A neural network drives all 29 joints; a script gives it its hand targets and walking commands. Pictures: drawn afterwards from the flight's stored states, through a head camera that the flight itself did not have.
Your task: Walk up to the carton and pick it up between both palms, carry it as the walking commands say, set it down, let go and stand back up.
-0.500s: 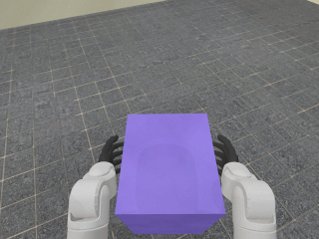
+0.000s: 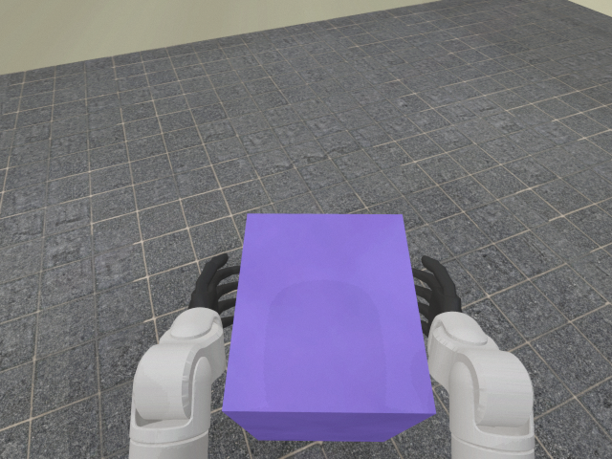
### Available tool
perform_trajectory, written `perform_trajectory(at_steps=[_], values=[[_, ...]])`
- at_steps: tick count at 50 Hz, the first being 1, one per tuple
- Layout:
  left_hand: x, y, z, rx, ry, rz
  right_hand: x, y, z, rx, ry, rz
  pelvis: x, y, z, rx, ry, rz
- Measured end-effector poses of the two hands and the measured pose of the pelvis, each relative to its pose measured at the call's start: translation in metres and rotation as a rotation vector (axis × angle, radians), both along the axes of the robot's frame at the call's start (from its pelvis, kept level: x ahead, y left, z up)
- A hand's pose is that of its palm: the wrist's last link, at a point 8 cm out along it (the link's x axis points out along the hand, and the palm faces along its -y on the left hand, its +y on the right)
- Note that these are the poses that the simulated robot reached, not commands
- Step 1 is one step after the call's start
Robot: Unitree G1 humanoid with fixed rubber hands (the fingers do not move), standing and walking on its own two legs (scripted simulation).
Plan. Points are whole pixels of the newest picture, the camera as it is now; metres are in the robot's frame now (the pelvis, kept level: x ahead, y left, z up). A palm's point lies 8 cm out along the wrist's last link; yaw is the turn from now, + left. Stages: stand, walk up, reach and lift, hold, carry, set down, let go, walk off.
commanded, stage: carry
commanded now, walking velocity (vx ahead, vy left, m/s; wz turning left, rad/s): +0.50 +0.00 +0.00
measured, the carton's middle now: (322, 339) +0.28 -0.01 +0.02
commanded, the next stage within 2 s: none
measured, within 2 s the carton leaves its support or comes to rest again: neither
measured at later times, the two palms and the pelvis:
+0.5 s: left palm (206, 156) +0.55 +0.17 +0.10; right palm (376, 154) +0.54 -0.10 +0.11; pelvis +0.27 +0.04 +0.02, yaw -1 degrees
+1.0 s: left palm (216, 116) +0.69 +0.18 +0.09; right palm (359, 114) +0.69 -0.09 +0.09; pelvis +0.42 +0.05 +0.02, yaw +0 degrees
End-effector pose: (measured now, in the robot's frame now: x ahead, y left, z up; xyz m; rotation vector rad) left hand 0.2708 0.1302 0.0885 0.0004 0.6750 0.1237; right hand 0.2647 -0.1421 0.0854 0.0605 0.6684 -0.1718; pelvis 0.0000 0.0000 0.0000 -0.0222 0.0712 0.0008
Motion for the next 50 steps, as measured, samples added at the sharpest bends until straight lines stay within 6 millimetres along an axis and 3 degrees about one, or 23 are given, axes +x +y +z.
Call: perform_trajectory(at_steps=[5, 11, 17, 23, 29, 35, 42, 50], values=[[0.055, 0.011, 0.002, -0.021, 0.046, 0.006, 0.057, 0.011, 0.009, -0.022, 0.045, 0.01, 0.059, 0.008, 0.014, 0.001, -0.01, 0.009], [0.137, 0.033, 0.003, -0.069, 0.0, -0.006, 0.136, 0.034, 0.021, -0.069, 0.0, -0.003, 0.138, 0.031, 0.01, -0.01, 0.008, -0.006], [0.203, 0.047, 0.01, -0.058, 0.028, -0.015, 0.199, 0.047, 0.026, -0.054, 0.029, -0.015, 0.197, 0.047, 0.025, -0.047, 0.068, -0.021], [0.259, 0.046, 0.013, -0.054, 0.021, -0.007, 0.256, 0.046, 0.026, -0.046, 0.021, -0.009, 0.253, 0.045, 0.027, -0.043, 0.048, -0.016], [0.316, 0.038, 0.018, -0.022, -0.053, 0.019, 0.321, 0.038, 0.023, -0.015, -0.052, 0.017, 0.319, 0.033, 0.009, 0.007, -0.011, 0.007], [0.351, 0.039, 0.01, -0.003, 0.009, 0.008, 0.354, 0.039, 0.011, -0.003, 0.01, 0.009, 0.356, 0.038, 0.011, 0.015, -0.041, 0.007], [0.39, 0.055, 0.001, -0.019, 0.043, 0.005, 0.392, 0.055, 0.007, -0.028, 0.045, 0.011, 0.395, 0.052, 0.013, -0.002, -0.004, 0.005], [0.422, 0.054, 0.002, -0.018, 0.027, 0.006, 0.424, 0.054, 0.007, -0.025, 0.03, 0.012, 0.423, 0.052, 0.015, -0.001, 0.016, 0.005]])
